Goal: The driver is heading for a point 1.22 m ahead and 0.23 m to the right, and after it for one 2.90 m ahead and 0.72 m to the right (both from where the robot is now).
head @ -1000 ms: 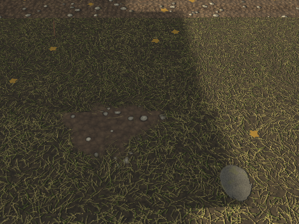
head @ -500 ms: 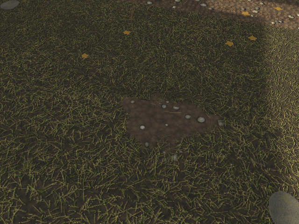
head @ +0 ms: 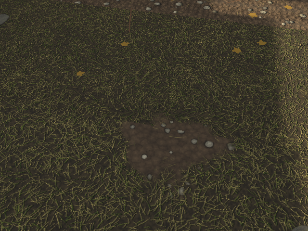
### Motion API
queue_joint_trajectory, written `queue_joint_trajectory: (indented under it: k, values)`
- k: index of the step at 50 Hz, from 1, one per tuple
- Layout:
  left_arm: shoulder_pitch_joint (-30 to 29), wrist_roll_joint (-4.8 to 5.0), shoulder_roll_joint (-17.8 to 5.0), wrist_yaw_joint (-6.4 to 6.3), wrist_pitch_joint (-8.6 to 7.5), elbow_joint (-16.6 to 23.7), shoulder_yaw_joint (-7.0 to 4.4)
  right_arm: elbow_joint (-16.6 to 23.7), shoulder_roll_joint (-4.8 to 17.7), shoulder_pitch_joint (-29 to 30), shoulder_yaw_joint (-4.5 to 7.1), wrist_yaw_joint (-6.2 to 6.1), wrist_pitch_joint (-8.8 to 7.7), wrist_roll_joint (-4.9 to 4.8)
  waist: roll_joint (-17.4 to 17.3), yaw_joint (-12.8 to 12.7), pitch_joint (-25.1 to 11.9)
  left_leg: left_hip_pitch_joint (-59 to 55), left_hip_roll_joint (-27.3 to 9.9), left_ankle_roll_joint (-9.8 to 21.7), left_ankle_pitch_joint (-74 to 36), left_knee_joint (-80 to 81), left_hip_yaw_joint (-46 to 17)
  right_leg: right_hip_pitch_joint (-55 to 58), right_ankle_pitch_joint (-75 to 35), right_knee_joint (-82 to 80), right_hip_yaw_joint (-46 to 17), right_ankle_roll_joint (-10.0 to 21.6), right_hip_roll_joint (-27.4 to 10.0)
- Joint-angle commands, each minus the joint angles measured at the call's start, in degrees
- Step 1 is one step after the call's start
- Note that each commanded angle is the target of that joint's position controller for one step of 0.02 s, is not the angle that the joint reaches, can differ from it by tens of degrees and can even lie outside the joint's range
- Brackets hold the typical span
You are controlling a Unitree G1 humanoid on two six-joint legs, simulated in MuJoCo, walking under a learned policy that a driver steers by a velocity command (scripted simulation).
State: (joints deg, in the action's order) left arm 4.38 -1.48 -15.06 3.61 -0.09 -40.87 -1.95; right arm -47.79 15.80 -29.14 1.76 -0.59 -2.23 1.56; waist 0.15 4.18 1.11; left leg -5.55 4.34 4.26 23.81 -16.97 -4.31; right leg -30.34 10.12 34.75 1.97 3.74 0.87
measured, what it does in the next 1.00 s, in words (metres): goes down, turning right: right foot, then left foot 0.17 m lower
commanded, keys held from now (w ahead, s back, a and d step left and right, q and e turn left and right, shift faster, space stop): w+e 0.60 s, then w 0.40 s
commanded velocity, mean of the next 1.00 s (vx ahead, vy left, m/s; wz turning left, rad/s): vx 0.49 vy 0.00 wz -0.40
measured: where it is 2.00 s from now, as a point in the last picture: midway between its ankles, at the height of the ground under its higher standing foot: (186, 146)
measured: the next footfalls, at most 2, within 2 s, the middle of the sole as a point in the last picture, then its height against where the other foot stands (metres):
right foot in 0.02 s outside the picture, level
left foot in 0.72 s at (146, 211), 0.17 m lower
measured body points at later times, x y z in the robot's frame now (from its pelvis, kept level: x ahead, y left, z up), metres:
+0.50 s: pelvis +0.28 -0.04 +0.01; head +0.28 -0.06 +0.46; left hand +0.30 +0.25 -0.11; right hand +0.42 -0.35 -0.08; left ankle +0.47 +0.08 -0.66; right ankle +0.13 -0.09 -0.73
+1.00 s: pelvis +0.60 -0.04 -0.16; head +0.64 -0.04 +0.29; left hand +0.84 +0.10 -0.29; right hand +0.42 -0.22 -0.29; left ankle +0.59 +0.04 -0.89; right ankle +0.67 -0.20 -0.83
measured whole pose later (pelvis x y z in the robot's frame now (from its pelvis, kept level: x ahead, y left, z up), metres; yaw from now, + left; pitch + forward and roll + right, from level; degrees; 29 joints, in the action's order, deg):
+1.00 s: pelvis +0.60 -0.04 -0.16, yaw -25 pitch +1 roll +1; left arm 6.4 -2.8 -12.6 1.3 -1.5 -48.2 -0.4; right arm -57.8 10.3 -30.0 1.5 0.2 -5.0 0.6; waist 3.4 1.5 2.4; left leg 8.5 5.9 4.9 16.8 -24.2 1.6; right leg -40.6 5.5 56.1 -1.2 3.3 -0.6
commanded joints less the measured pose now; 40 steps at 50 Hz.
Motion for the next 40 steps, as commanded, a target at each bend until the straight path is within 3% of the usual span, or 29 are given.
queue_joint_trajectory:
  k: [1, 2, 3, 4, 5, 7, 9, 11, 14, 15, 17, 18, 19, 21, 22, 24, 25, 27, 29, 31, 32, 33, 34, 35, 36, 37, 38, 39, 40]
  values:
    - [8.0, 0.28, -5.0, -1.35, -1.90, 0.5, -1.81, 0.6, 9.2, -0.2, 1.79, -0.93, -0.83, -0.11, -4.1, -7.3, -2.8, 6.3, -13.2, 3.3, -57.2, -16.3, 0.7, 18.6, 1.5, -5.4, 2.1, 4.1, 4.9]
    - [18.7, -0.22, -8.3, -2.16, -2.39, -1.6, -2.83, 1.7, 8.7, 0.6, 1.39, -0.96, -1.17, -0.59, -1.4, -12.2, -9.8, 16.3, -12.0, 1.5, -48.2, -32.0, 3.4, 34.3, 7.1, -7.2, -8.1, 7.3, -2.9]
    - [24.5, -0.42, -15.6, -2.48, -2.16, -1.6, -4.86, 4.1, 4.0, -3.0, 0.33, 0.19, -1.68, -1.96, 12.4, -11.1, -19.5, 36.1, -2.5, -2.5, -15.1, -54.2, 8.0, 51.2, 19.6, -11.6, -39.9, 14.6, -19.4]
    - [22.2, 1.70, -12.8, -1.96, -1.54, -2.5, -4.23, 3.7, 8.6, 0.9, 1.63, 0.12, -2.08, 0.14, 8.2, -10.6, -16.2, 45.4, -1.0, -1.5, 2.5, -58.6, 1.1, 50.3, 18.8, -17.7, -50.2, 14.8, -20.1]
    - [17.4, 1.55, -11.5, -2.03, -1.12, -2.0, -3.92, 5.6, 9.6, 6.7, 1.85, 0.29, -2.53, -0.05, 6.0, -9.2, -6.6, 48.7, -3.8, -1.3, -2.5, -58.8, -0.2, 42.6, 11.6, -17.4, -40.0, 13.7, -18.0]
    - [13.2, 0.86, -8.7, -1.98, -1.59, -1.7, -3.32, 5.8, 7.7, 9.0, 1.22, 0.50, -2.78, -0.01, 2.1, -5.7, 0.2, 44.1, -7.8, -1.9, -7.5, -51.0, 0.5, 29.9, -8.0, -18.4, -28.5, 11.5, -13.1]
    - [11.6, 1.41, -7.4, -1.86, -2.29, -1.7, -2.82, 5.1, 7.3, 7.6, 1.21, 0.27, -0.76, 1.13, 2.2, -2.8, 0.0, 37.2, -9.2, -3.8, -7.7, -44.0, 0.6, 23.0, -17.7, -20.5, -23.0, 10.8, -9.9]
    - [12.8, 2.01, -7.7, -2.03, -2.87, -2.4, -2.90, 6.0, 6.1, 9.8, 1.10, 0.33, 0.54, 1.20, 2.6, -2.4, -0.8, 35.8, -8.4, -5.5, -8.5, -40.2, 1.9, 20.8, -21.4, -21.5, -20.4, 11.4, -7.9]
    - [15.7, 2.36, -9.4, -2.70, -2.72, -3.3, -3.20, 8.7, 5.0, 17.8, 1.00, 0.99, 1.17, 1.29, 3.4, -3.8, 0.2, 38.4, -7.4, -6.4, -15.9, -34.2, 3.7, 19.6, -23.0, -22.6, -19.2, 10.2, -5.4]
    - [16.8, 2.18, -9.4, -2.72, -2.59, -3.9, -3.30, 8.9, 3.8, 19.3, 0.41, 1.23, 1.36, 1.82, 3.7, -4.2, -0.3, 36.8, -6.6, -6.4, -19.5, -34.7, 5.1, 18.2, -27.4, -21.8, -18.2, 9.3, -4.8]
    - [19.6, 0.92, -10.2, -3.09, -2.45, -3.8, -3.59, 7.2, 5.3, 17.9, 1.16, 1.93, 1.33, 1.14, 4.1, -5.2, -3.3, 40.0, -7.1, -5.1, -26.1, -40.5, 3.9, 23.1, -28.7, -19.7, -20.6, 9.9, -6.5]
    - [20.7, 0.83, -9.7, -3.14, -2.45, -3.7, -3.52, 7.4, 6.7, 18.8, 1.75, 2.07, 1.40, 1.12, 2.5, -5.2, -3.0, 43.7, -8.0, -4.7, -24.8, -41.2, 2.3, 25.6, -26.2, -18.4, -22.6, 10.7, -7.2]
    - [21.7, 0.99, -9.5, -3.30, -2.34, -3.8, -3.48, 7.5, 7.4, 20.5, 1.98, 2.23, 1.19, 1.43, 1.2, -5.7, -2.1, 46.5, -8.1, -4.4, -23.8, -41.5, 1.9, 27.3, -25.0, -17.4, -23.9, 11.9, -7.6]
    - [31.4, 0.93, -10.6, -4.41, -3.12, -8.1, -3.91, 10.5, 9.4, 29.4, 3.10, 1.92, 0.46, 0.94, 2.0, -9.3, 1.2, 64.2, -9.0, -4.5, -20.7, -38.2, -2.4, 42.6, -18.7, -15.7, -29.6, 13.1, -10.0]
    - [33.8, 0.71, -10.3, -4.73, -3.45, -8.8, -3.99, 11.3, 9.3, 32.8, 3.00, 1.99, 0.17, 1.21, 3.0, -11.0, 3.2, 68.4, -9.0, -4.6, -19.7, -36.4, -2.7, 45.8, -17.6, -15.3, -31.2, 13.5, -10.5]
    - [35.2, 0.45, -9.9, -5.20, -3.87, -9.4, -3.99, 12.4, 8.4, 36.8, 2.75, 2.45, -0.43, 1.41, 4.1, -12.1, 4.7, 70.0, -8.2, -4.7, -20.6, -32.7, -2.2, 46.3, -19.0, -14.4, -32.1, 13.4, -10.2]
    - [30.0, 0.44, -10.6, -5.76, -4.66, -8.6, -4.28, 13.2, 8.3, 38.6, 2.28, 2.59, -1.13, 1.26, 1.9, -10.4, 6.3, 60.2, -7.3, -5.4, -29.5, -22.2, -1.8, 35.1, -10.5, -15.4, -28.7, 10.7, -6.3]
    - [25.2, 0.73, -8.5, -5.57, -5.08, -7.6, -3.37, 12.7, 4.1, 37.1, 1.43, 3.62, -1.76, 1.46, 3.0, -10.0, 3.0, 41.9, -5.5, -4.2, -45.7, -19.6, 0.0, 21.6, -5.4, -12.3, -27.1, 8.7, -3.5]
    - [24.0, 1.49, -8.7, -5.60, -5.27, -7.3, -3.14, 11.8, 4.1, 34.2, 1.39, 4.00, -1.61, 1.06, 3.2, -9.6, 1.7, 33.3, -4.8, -3.3, -48.4, -17.5, -0.6, 17.3, -2.9, -8.5, -27.4, 7.6, -1.9]
    - [24.8, 0.65, -7.6, -6.03, -5.02, -7.6, -2.81, 11.6, 3.9, 34.2, 1.09, 3.49, -2.16, 0.77, 3.4, -11.1, 3.8, 31.1, -5.1, -3.9, -48.0, -9.0, -1.2, 20.8, -1.3, -3.9, -27.4, 5.7, 0.1]
    - [26.2, -0.46, -7.0, -6.89, -4.55, -8.7, -2.49, 11.2, 3.9, 34.1, 1.23, 3.20, -2.69, 0.41, 3.2, -12.0, 4.1, 29.9, -6.5, -4.1, -50.3, -5.2, -2.1, 23.2, -0.1, 0.5, -27.5, 4.8, 1.0]
    - [26.3, -0.84, -6.4, -7.37, -3.99, -9.6, -2.24, 9.8, 3.6, 29.9, 1.36, 2.29, -2.85, -0.68, 2.8, -10.2, 2.8, 27.1, -8.1, -4.4, -53.3, -0.5, -2.6, 26.5, -0.9, 7.5, -26.4, 4.6, 2.1]
    - [27.7, -0.90, -6.4, -7.59, -3.52, -10.5, -2.08, 7.6, 3.9, 22.8, 1.70, 1.29, -3.38, -0.45, 0.7, -8.0, -0.1, 22.2, -8.7, -4.7, -57.3, 4.7, -1.8, 29.3, -1.4, 17.6, -25.1, 4.8, 3.9]
    - [27.1, -0.53, -6.9, -7.77, -3.06, -11.1, -1.98, 3.8, 4.4, 13.6, 2.34, 0.41, -3.63, -0.61, -2.3, -3.9, -2.6, 14.6, -9.8, -5.1, -64.5, 11.5, -0.2, 29.3, -1.8, 30.0, -22.2, 4.6, 5.3]
    - [27.8, 0.57, -7.5, -7.42, -2.43, -11.8, -2.34, 0.6, 7.3, 5.4, 3.56, -0.14, -3.34, 0.26, -6.4, -0.9, -5.4, 0.3, -11.1, -5.3, -64.0, 8.4, 1.5, 19.8, 6.3, 44.8, -17.9, 3.8, 6.3]
    - [28.0, 1.46, -4.2, -7.16, -2.15, -11.8, -2.33, -1.1, 9.8, -1.3, 3.92, 0.40, -3.33, 1.38, -10.8, 0.6, -7.7, -13.1, -16.8, -3.6, -74.3, -4.1, -3.6, 3.9, 37.5, 66.1, -14.1, 2.0, 11.3]
    - [39.9, 4.36, -3.1, -7.72, -2.29, -11.1, -2.05, -1.5, 9.9, -4.3, 3.41, 1.56, -3.60, 1.41, -19.1, -6.7, -17.3, -34.4, -27.0, -0.9, -103.9, -29.8, -9.7, -13.7, 42.5, 78.9, -13.2, 0.2, 9.2]
    - [38.3, 3.39, -4.8, -8.39, -2.27, -12.5, -1.39, 0.2, 7.6, -4.0, 3.43, 2.40, -3.19, -0.22, -14.1, -3.2, -22.5, -33.8, -28.7, 1.5, -95.2, -27.6, -14.3, -20.9, 35.6, 81.3, -12.0, 0.3, 4.8]
    - [33.0, 1.80, -5.6, -7.90, -2.09, -11.2, -1.02, 0.4, 9.1, -1.2, 4.20, 1.73, -3.00, -0.45, -10.3, -2.5, -21.4, -24.5, -29.9, 7.4, -62.3, -17.6, -21.1, -23.6, 28.7, 81.5, -9.0, -0.3, 3.9]
Velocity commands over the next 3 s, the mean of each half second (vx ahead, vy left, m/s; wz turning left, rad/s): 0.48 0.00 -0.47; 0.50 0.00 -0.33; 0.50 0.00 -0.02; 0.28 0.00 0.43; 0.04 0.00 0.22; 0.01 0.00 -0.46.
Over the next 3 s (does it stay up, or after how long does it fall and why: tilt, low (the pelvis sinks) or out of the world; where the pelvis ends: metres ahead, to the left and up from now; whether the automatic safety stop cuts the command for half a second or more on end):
stays up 0.94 -0.19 -0.15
